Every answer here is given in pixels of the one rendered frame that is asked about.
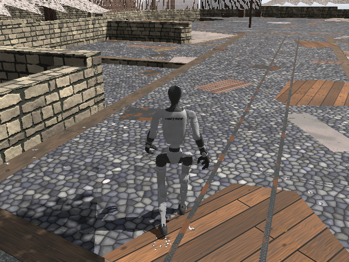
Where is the left robot thigh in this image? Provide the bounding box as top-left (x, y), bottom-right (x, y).
top-left (155, 153), bottom-right (167, 197)

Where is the robot left upper arm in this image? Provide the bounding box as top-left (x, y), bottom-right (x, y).
top-left (149, 110), bottom-right (163, 139)

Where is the robot right hand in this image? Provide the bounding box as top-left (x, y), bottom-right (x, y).
top-left (197, 155), bottom-right (210, 170)

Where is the robot left hand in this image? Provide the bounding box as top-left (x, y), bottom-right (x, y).
top-left (145, 145), bottom-right (158, 154)

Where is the right robot forearm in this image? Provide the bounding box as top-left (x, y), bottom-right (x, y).
top-left (196, 132), bottom-right (208, 157)

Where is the right robot foot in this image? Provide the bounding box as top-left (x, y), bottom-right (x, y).
top-left (178, 203), bottom-right (186, 215)

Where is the robot right upper arm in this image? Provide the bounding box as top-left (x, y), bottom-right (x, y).
top-left (186, 110), bottom-right (201, 141)

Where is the left robot forearm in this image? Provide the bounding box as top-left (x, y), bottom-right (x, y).
top-left (145, 131), bottom-right (154, 148)

